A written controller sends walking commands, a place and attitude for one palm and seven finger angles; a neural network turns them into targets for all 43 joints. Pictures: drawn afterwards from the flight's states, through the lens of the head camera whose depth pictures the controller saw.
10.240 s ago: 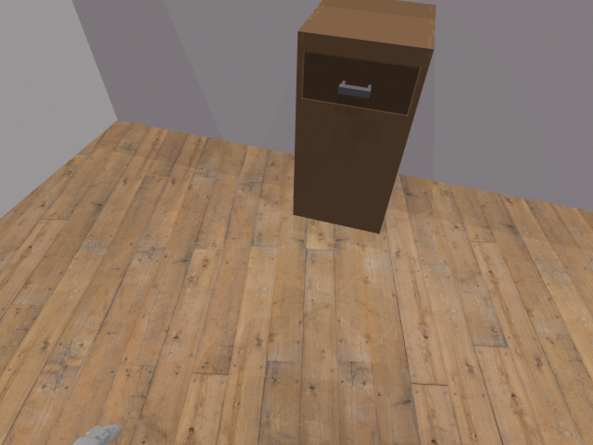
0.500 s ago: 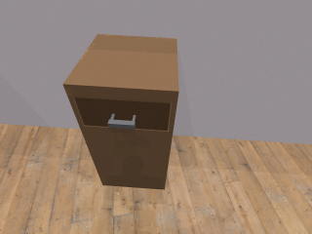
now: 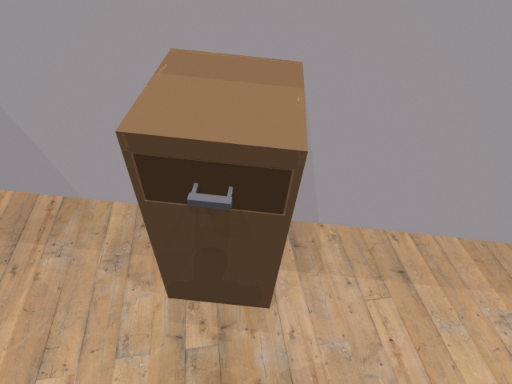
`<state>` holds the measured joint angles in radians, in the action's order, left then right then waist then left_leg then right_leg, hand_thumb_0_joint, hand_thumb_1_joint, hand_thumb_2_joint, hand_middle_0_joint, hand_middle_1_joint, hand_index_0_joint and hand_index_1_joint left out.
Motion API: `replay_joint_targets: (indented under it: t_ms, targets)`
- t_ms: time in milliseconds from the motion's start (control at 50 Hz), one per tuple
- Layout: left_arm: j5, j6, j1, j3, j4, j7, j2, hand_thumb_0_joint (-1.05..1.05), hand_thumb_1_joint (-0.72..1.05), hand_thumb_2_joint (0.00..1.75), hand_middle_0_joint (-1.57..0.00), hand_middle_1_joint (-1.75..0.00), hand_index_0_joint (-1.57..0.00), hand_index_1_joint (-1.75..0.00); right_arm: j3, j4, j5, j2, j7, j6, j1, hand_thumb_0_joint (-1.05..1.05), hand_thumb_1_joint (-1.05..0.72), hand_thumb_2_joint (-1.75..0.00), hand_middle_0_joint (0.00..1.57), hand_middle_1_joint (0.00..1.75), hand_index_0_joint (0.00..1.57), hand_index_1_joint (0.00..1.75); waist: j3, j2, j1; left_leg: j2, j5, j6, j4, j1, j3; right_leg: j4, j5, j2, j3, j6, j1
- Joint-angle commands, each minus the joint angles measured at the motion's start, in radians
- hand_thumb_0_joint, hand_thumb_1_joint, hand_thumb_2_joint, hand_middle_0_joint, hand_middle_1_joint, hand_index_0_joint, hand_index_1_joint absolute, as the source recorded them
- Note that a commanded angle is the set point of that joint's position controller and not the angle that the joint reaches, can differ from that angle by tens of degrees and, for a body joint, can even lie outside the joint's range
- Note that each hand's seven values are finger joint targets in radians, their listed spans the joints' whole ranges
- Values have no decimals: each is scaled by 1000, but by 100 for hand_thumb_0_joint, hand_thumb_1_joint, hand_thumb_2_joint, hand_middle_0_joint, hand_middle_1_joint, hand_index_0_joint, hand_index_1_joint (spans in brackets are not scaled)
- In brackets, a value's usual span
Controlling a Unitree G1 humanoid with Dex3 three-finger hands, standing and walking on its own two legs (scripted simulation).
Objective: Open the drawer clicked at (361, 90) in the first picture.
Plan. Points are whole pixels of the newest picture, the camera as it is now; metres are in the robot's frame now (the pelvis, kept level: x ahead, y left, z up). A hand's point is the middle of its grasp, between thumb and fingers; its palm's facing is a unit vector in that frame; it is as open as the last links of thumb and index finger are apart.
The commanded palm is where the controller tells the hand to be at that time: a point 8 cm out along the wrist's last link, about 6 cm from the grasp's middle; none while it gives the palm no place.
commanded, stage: come to a stop and stand still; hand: left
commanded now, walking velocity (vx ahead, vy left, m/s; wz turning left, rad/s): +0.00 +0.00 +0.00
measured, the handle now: (211, 195) +0.54 +0.14 -0.08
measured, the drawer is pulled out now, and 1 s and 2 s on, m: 0.00 0.00 0.00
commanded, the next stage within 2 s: look again from close up in 0.08 s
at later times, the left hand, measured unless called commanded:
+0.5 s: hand out of the picture -0.03 +0.15 -0.18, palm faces +0.03 -0.99 -0.11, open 7.4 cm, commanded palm none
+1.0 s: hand out of the picture +0.12 +0.20 -0.08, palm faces -0.03 -0.77 -0.63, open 7.5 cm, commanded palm +0.11 +0.20 -0.05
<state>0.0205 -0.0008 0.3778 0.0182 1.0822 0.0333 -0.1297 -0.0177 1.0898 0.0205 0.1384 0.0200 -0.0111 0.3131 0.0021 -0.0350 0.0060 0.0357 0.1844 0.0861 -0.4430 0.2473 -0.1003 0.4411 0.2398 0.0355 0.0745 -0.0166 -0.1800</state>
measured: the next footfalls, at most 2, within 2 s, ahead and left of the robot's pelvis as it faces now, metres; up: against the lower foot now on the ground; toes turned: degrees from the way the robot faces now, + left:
none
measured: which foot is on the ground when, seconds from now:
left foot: down 0.00-1.00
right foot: down 0.00-1.00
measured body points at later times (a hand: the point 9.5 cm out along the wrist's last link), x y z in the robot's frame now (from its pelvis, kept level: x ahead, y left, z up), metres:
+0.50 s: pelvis +0.00 +0.00 +0.00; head -0.01 +0.02 +0.45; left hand -0.03 +0.20 -0.17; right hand -0.01 -0.21 -0.15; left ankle +0.04 +0.06 -0.74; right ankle +0.00 -0.13 -0.74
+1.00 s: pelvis -0.01 -0.01 -0.02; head -0.02 -0.03 +0.43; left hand +0.12 +0.24 -0.04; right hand +0.07 -0.26 -0.14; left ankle +0.04 +0.06 -0.74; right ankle +0.01 -0.10 -0.74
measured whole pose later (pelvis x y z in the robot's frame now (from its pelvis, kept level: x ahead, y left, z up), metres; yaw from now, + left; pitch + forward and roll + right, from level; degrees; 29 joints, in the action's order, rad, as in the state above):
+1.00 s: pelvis -0.01 -0.01 -0.02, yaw +1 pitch +0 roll +2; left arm 0.24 0.13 0.52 0.13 0.12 0.28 -0.31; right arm -0.01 0.82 -0.07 0.25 0.09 -0.29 0.38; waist 0.05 0.03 -0.02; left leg 0.08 0.24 0.08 -0.58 0.35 -0.11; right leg 0.70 0.33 0.03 0.03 0.03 -0.36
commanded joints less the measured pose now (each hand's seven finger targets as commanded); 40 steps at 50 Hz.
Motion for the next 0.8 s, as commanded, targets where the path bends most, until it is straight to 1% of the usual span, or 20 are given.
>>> replay_joint_targets:
  t_ms: [0,100,160,200,300,320,380,420,440,460,480,560,600,660,700,740,760,780]
  targets:
    - [-1,-20,84,-14,-18,10,-56,0,90,90,-20,-30,-20,-30,20,-31,-7,105,3,-12,52,0,-90,-90,20,30,20,30,-81,36,-7,-156,126,-26,166,24,188,-77,-43,71,-81,49,-34]
    - [-1,-18,93,-14,-5,11,-49,0,90,90,-20,-30,-20,-30,20,-24,-8,105,5,-11,51,0,-90,-90,20,30,20,30,-88,52,-7,-162,149,-28,187,23,193,-77,-37,69,-79,47,-36]
    - [0,-18,100,-13,-1,11,-47,0,90,90,-20,-30,-20,-30,21,-19,-8,103,5,-12,55,0,-90,-90,20,30,20,30,-86,47,-6,-162,143,-27,189,18,195,-78,-43,70,-78,44,-33]
    - [0,-20,102,-13,2,11,-46,0,90,90,-20,-30,-20,-30,20,-16,-9,98,5,-12,55,0,-90,-90,20,30,20,30,-92,25,-4,-159,132,-26,185,23,190,-85,-46,73,-81,45,-29]
    - [-1,-20,105,-13,4,13,-42,0,90,90,-20,-30,-20,-30,20,-6,-8,93,6,-13,60,0,-90,-90,20,30,20,30,-86,35,-3,-159,115,-28,186,12,186,-85,-52,75,-80,45,-28]
    - [-1,-19,107,-14,5,12,-40,0,90,90,-20,-30,-20,-30,21,-6,-8,92,6,-13,58,0,-90,-90,20,30,20,30,-91,44,-2,-157,127,-28,189,13,185,-87,-48,75,-79,44,-31]
    - [0,-18,103,-14,3,13,-40,0,90,90,-20,-30,-20,-30,20,-2,-9,87,5,-12,64,0,-90,-90,20,30,20,30,-114,37,-1,-158,149,-29,197,39,187,-89,-39,73,-78,45,-29]
    - [0,-17,103,-16,2,13,-37,0,90,90,-20,-30,-20,-30,21,-1,-8,86,6,-10,68,0,-90,-90,20,30,20,30,-114,42,-2,-157,169,-31,207,45,195,-85,-29,69,-78,46,-29]
    - [0,-17,107,-16,1,14,-39,0,90,90,-20,-30,-20,-30,21,-1,-8,88,6,-11,71,0,-90,-90,20,30,20,30,-102,44,-1,-161,163,-29,210,36,200,-80,-35,69,-76,46,-25]
    - [-1,-17,106,-16,3,14,-36,0,90,90,-20,-30,-20,-30,22,0,-7,87,6,-10,72,0,-90,-90,20,30,20,30,-106,39,0,-163,172,-29,213,36,201,-79,-30,68,-74,45,-32]
    - [0,-17,107,-17,2,13,-32,0,90,90,-20,-30,-20,-30,23,0,-7,84,6,-11,72,0,-90,-90,20,30,20,30,-106,48,0,-163,172,-28,214,39,199,-82,-35,69,-74,45,-29]
    - [-1,-20,107,-18,1,13,-31,0,90,90,-20,-30,-20,-30,23,2,-8,77,6,-12,76,0,-90,-90,20,30,20,30,-99,24,0,-157,151,-28,200,35,192,-88,-40,70,-82,47,-25]
    - [-2,-21,106,-17,2,13,-30,0,90,90,-20,-30,-20,-30,22,4,-7,74,6,-12,78,0,-90,-90,20,30,20,30,-93,29,-3,-153,138,-30,195,27,188,-90,-43,72,-85,49,-27]
    - [-1,-18,107,-18,3,14,-26,0,90,90,-20,-30,-20,-30,23,8,-7,75,7,-10,82,0,-90,-90,20,30,20,30,-102,50,-2,-161,172,-31,211,29,195,-82,-30,66,-78,46,-38]
    - [-1,-19,112,-17,4,13,-24,0,90,90,-20,-30,-20,-30,25,6,-8,71,6,-9,78,0,-90,-90,20,30,20,30,-112,43,0,-158,187,-29,211,44,195,-88,-25,67,-79,48,-34]
    - [0,-19,113,-19,4,14,-24,0,90,90,-20,-30,-20,-30,26,6,-8,69,7,-9,83,0,-90,-90,20,30,20,30,-107,40,-2,-160,181,-30,211,36,194,-87,-26,65,-80,48,-36]
    - [-1,-19,112,-18,5,13,-23,0,90,90,-20,-30,-20,-30,25,8,-7,70,7,-9,83,0,-90,-90,20,30,20,30,-110,48,-1,-159,186,-31,212,38,194,-86,-24,64,-80,47,-38]
    - [20,-30,84,-4,20,43,-87,0,90,90,-20,-30,-20,-30,23,-75,-12,130,-2,-13,-24,0,-90,-90,20,30,20,30,-193,73,13,-144,72,-73,49,105,117,-66,-21,81,-80,54,-111]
